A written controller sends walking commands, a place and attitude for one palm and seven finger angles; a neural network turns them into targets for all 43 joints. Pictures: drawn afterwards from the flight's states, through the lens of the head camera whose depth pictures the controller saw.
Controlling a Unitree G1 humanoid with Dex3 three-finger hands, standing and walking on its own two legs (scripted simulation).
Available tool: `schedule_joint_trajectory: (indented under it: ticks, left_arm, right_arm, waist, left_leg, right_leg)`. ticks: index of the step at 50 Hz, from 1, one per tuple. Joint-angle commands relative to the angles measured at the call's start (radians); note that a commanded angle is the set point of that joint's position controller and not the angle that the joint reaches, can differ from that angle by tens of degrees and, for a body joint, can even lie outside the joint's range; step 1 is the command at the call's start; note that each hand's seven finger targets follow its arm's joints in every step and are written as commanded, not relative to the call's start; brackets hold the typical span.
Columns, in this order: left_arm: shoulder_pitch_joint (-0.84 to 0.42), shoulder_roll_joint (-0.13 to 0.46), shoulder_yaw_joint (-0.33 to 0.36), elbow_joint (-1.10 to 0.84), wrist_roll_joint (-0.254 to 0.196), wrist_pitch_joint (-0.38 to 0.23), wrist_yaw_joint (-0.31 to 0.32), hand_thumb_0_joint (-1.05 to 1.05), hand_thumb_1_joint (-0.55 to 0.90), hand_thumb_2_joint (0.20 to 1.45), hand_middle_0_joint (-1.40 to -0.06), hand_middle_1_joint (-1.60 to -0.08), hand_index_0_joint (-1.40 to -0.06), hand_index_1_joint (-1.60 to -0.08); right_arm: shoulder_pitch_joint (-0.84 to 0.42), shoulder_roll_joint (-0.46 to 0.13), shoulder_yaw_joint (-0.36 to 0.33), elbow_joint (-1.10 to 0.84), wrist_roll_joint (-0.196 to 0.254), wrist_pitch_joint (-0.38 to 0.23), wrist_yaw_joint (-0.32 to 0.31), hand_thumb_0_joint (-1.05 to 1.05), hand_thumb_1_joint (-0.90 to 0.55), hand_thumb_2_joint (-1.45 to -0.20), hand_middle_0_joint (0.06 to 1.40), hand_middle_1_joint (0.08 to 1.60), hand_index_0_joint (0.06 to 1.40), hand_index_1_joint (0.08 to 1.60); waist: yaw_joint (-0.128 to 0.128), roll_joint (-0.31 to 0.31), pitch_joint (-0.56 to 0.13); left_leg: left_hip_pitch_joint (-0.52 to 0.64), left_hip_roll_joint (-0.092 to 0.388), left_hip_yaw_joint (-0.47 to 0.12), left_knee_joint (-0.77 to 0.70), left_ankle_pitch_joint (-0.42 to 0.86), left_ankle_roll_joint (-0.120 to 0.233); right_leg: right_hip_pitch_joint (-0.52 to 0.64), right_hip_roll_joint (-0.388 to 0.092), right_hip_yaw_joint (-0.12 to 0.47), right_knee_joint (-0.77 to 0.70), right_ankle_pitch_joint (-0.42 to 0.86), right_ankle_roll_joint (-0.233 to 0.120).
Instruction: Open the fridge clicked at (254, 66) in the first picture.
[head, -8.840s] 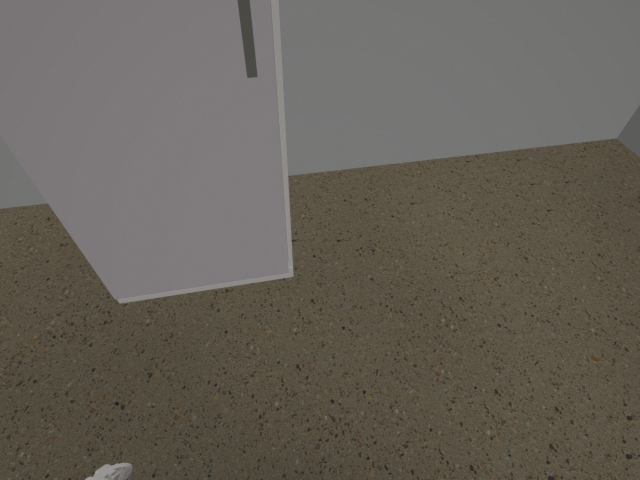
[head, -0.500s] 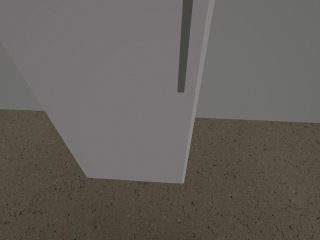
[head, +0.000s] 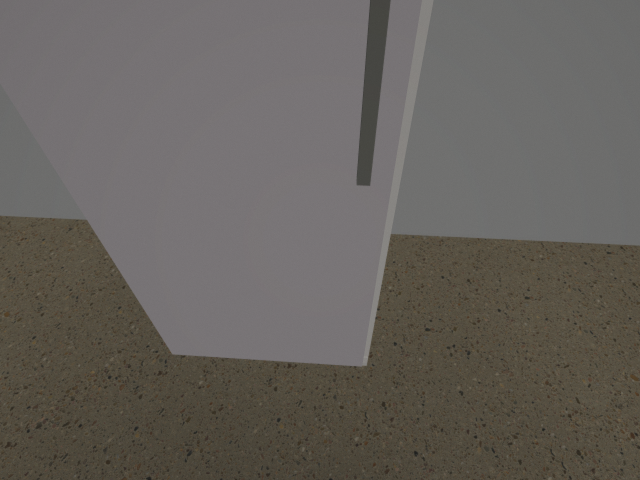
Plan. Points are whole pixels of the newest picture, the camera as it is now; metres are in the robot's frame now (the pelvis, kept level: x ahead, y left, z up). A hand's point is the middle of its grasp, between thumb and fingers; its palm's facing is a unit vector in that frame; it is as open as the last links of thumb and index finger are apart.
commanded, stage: look again from close up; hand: right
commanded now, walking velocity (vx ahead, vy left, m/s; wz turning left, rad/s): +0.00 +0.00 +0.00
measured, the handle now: (373, 66) +0.55 -0.04 +0.26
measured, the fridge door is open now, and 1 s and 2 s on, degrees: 0 0 0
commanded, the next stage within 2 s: shuffle to correct the standing spot in 0.60 s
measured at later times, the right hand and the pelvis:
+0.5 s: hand out of the picture -0.01 -0.16 -0.18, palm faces +0.02 +0.99 -0.16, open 7.4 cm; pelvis +0.01 +0.00 +0.00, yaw +0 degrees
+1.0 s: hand out of the picture -0.01 -0.14 -0.18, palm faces +0.02 +0.99 -0.15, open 7.4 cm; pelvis +0.03 +0.02 +0.00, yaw +1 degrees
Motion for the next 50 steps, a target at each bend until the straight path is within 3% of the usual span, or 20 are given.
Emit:
schedule_joint_trajectory:
  ticks: [1, 13, 22, 28, 35, 38, 42, 45, 48, 50]
  left_arm:
    - [0.043, 0.102, 0.019, -0.034, 0.002, -0.019, 0.001, 0.000, 0.900, 0.900, -0.200, -0.300, -0.200, -0.300]
    - [0.046, 0.099, 0.017, -0.027, 0.001, -0.021, 0.004, 0.000, 0.900, 0.900, -0.200, -0.300, -0.200, -0.300]
    - [0.043, 0.100, 0.017, -0.024, 0.003, -0.019, 0.004, 0.000, 0.900, 0.900, -0.200, -0.300, -0.200, -0.300]
    - [0.042, 0.098, 0.016, -0.022, 0.001, -0.023, 0.005, 0.000, 0.900, 0.900, -0.200, -0.300, -0.200, -0.300]
    - [0.037, 0.104, 0.016, -0.020, 0.002, -0.023, 0.005, 0.000, 0.900, 0.900, -0.200, -0.300, -0.200, -0.300]
    - [0.056, 0.080, 0.016, -0.008, 0.007, -0.015, 0.007, 0.000, 0.900, 0.900, -0.200, -0.300, -0.200, -0.300]
    - [0.060, 0.114, 0.036, -0.015, 0.014, -0.005, 0.010, 0.000, 0.900, 0.900, -0.200, -0.300, -0.200, -0.300]
    - [0.063, 0.130, 0.050, -0.025, 0.015, -0.006, 0.015, 0.000, 0.900, 0.900, -0.200, -0.300, -0.200, -0.300]
    - [0.059, 0.121, 0.057, -0.036, 0.015, -0.006, 0.018, 0.000, 0.900, 0.900, -0.200, -0.300, -0.200, -0.300]
    - [0.053, 0.096, 0.053, -0.045, 0.015, -0.010, 0.020, 0.000, 0.900, 0.900, -0.200, -0.300, -0.200, -0.300]
  right_arm:
    - [0.083, -0.084, -0.017, -0.024, 0.002, -0.016, -0.007, 0.000, -0.900, -0.900, 0.200, 0.300, 0.200, 0.300]
    - [0.077, -0.087, -0.017, -0.022, 0.002, -0.018, -0.008, 0.000, -0.900, -0.900, 0.200, 0.300, 0.200, 0.300]
    - [0.070, -0.086, -0.017, -0.018, 0.003, -0.017, -0.006, 0.000, -0.900, -0.900, 0.200, 0.300, 0.200, 0.300]
    - [0.065, -0.091, -0.016, -0.019, 0.003, -0.020, -0.006, 0.000, -0.900, -0.900, 0.200, 0.300, 0.200, 0.300]
    - [0.060, -0.095, -0.018, -0.016, 0.003, -0.017, -0.005, 0.000, -0.900, -0.900, 0.200, 0.300, 0.200, 0.300]
    - [0.076, -0.065, -0.015, -0.003, 0.002, -0.009, -0.003, 0.000, -0.900, -0.900, 0.200, 0.300, 0.200, 0.300]
    - [0.089, -0.054, -0.024, -0.012, -0.006, 0.003, 0.008, 0.000, -0.900, -0.900, 0.200, 0.300, 0.200, 0.300]
    - [0.104, -0.051, -0.032, -0.021, -0.012, 0.007, 0.017, 0.000, -0.900, -0.900, 0.200, 0.300, 0.200, 0.300]
    - [0.128, -0.052, -0.039, -0.023, -0.012, 0.006, 0.024, 0.000, -0.900, -0.900, 0.200, 0.300, 0.200, 0.300]
    - [0.145, -0.065, -0.048, -0.026, -0.009, 0.003, 0.023, 0.000, -0.900, -0.900, 0.200, 0.300, 0.200, 0.300]
  waist:
    - [-0.005, -0.017, 0.069]
    - [-0.007, -0.007, 0.056]
    - [-0.005, -0.012, 0.071]
    - [-0.006, 0.003, 0.059]
    - [-0.007, -0.020, 0.057]
    - [-0.002, -0.008, 0.070]
    - [0.001, -0.077, 0.095]
    - [-0.005, -0.101, 0.098]
    - [-0.014, -0.050, 0.093]
    - [-0.017, 0.020, 0.085]
  left_leg:
    - [-0.066, 0.057, -0.063, -0.095, -0.043, 0.057]
    - [-0.047, 0.057, -0.060, -0.095, -0.004, 0.058]
    - [-0.065, 0.057, -0.064, -0.101, -0.027, 0.058]
    - [-0.048, 0.059, -0.069, -0.103, 0.012, 0.058]
    - [-0.043, 0.058, -0.065, -0.098, 0.003, 0.056]
    - [-0.062, 0.041, -0.044, -0.087, -0.080, 0.050]
    - [-0.105, 0.001, 0.000, 0.001, -0.157, 0.050]
    - [-0.112, -0.009, 0.016, 0.040, -0.136, 0.052]
    - [-0.083, 0.003, -0.007, 0.004, -0.120, 0.059]
    - [-0.060, 0.036, -0.070, -0.059, -0.138, 0.078]
  right_leg:
    - [-0.017, -0.098, 0.127, -0.139, -0.137, 0.013]
    - [0.006, -0.100, 0.117, -0.122, -0.066, 0.011]
    - [0.007, -0.098, 0.114, -0.131, -0.101, 0.015]
    - [0.024, -0.101, 0.102, -0.112, -0.026, 0.014]
    - [0.020, -0.101, 0.111, -0.127, -0.055, 0.013]
    - [0.014, -0.117, 0.127, -0.146, -0.192, 0.014]
    - [-0.034, -0.171, 0.196, -0.215, -0.400, -0.014]
    - [-0.054, -0.204, 0.225, -0.215, -0.411, -0.039]
    - [-0.085, -0.190, 0.190, -0.148, -0.358, -0.037]
    - [-0.106, -0.144, 0.115, -0.040, -0.272, -0.016]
